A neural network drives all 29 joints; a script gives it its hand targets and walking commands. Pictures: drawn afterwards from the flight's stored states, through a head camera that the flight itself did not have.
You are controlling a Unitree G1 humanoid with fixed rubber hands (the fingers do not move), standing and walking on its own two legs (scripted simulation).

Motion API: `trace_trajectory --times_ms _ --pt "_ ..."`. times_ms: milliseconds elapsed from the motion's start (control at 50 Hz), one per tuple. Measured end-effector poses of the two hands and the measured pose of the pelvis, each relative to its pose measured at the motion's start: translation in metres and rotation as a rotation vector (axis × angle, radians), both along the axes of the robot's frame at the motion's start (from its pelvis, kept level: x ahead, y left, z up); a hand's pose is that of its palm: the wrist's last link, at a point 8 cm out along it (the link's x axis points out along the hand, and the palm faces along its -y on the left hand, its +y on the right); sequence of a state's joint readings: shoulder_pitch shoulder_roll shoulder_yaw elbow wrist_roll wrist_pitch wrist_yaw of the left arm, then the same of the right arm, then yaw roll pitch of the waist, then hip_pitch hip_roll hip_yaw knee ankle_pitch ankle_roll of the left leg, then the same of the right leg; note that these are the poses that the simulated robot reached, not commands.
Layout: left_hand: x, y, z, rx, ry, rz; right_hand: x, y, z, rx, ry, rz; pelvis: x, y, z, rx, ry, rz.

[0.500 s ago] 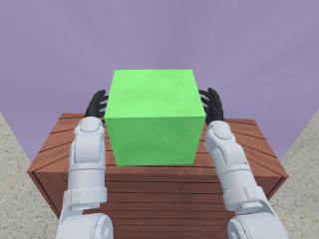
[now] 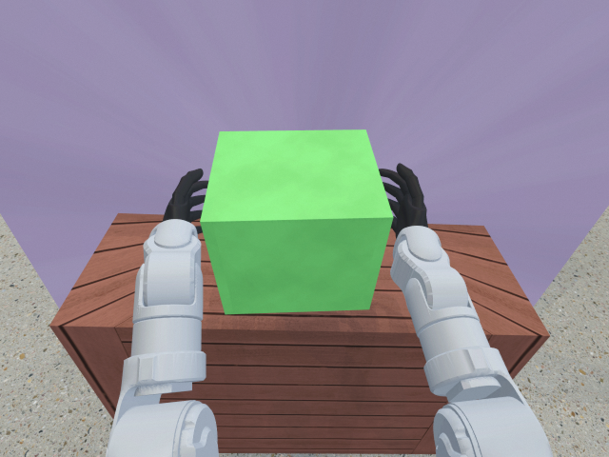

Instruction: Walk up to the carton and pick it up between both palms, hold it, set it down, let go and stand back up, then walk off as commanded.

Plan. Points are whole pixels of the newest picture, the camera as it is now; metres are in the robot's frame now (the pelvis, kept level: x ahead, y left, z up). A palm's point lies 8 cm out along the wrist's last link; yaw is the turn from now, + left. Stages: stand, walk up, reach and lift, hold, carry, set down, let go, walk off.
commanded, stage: hold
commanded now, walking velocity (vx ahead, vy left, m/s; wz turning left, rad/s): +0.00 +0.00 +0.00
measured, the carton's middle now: (295, 221) +0.40 +0.00 +0.14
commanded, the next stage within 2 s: set down in 1.24 s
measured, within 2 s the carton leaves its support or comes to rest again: neither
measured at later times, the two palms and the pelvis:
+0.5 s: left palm (177, 229) +0.36 +0.15 +0.17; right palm (406, 225) +0.36 -0.14 +0.18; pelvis +0.00 +0.00 +0.00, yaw +0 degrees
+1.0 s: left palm (179, 226) +0.36 +0.15 +0.17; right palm (410, 221) +0.36 -0.14 +0.18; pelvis +0.01 +0.00 +0.00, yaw +0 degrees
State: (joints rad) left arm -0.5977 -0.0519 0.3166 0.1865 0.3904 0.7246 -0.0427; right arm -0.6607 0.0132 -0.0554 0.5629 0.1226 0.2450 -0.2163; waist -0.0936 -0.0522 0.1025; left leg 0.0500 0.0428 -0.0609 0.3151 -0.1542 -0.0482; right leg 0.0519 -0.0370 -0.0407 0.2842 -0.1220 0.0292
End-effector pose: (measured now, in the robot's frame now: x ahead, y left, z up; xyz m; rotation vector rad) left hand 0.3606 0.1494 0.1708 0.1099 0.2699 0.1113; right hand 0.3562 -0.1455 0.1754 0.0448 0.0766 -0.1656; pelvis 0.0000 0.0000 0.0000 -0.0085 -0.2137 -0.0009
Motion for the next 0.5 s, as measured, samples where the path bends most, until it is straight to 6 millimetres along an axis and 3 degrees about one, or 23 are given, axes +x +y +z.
trace_trajectory --times_ms 200,500 --pt "-0.002 0.004 0.006 -0.022 -0.053 -0.002 -0.003 0.004 0.012 0.003 -0.052 -0.004 0.005 0.0 0.0 -0.007 0.0 0.0" --pt "-0.001 0.004 -0.003 -0.01 -0.028 -0.001 -0.001 0.004 0.0 0.009 -0.029 0.0 0.005 0.002 0.0 -0.006 0.01 0.002"
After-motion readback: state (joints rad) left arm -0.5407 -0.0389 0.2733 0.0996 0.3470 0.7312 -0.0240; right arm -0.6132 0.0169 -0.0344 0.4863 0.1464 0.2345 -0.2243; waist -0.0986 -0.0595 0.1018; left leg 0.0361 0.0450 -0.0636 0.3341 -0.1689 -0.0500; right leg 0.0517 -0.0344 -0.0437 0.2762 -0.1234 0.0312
